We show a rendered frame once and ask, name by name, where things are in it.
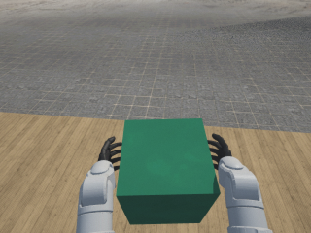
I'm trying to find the robot right hand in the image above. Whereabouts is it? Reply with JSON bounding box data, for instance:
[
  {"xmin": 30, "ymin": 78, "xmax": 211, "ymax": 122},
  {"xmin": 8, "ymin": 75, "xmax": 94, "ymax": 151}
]
[{"xmin": 207, "ymin": 133, "xmax": 232, "ymax": 170}]

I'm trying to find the robot left hand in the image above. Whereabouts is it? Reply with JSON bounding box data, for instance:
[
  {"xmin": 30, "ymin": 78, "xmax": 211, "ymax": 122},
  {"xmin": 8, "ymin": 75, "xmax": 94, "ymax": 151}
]
[{"xmin": 97, "ymin": 136, "xmax": 122, "ymax": 171}]

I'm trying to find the left robot forearm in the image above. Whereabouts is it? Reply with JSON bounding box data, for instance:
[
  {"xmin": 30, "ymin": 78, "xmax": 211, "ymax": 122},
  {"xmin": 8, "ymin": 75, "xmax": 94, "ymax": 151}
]
[{"xmin": 76, "ymin": 160, "xmax": 116, "ymax": 233}]

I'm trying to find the right robot forearm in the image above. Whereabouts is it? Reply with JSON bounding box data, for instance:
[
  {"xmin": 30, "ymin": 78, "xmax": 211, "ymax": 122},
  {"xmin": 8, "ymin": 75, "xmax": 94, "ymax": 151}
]
[{"xmin": 218, "ymin": 156, "xmax": 273, "ymax": 233}]

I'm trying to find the carton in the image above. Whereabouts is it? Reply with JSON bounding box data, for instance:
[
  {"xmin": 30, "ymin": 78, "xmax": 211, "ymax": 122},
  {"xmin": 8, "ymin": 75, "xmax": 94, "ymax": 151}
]
[{"xmin": 116, "ymin": 118, "xmax": 221, "ymax": 225}]

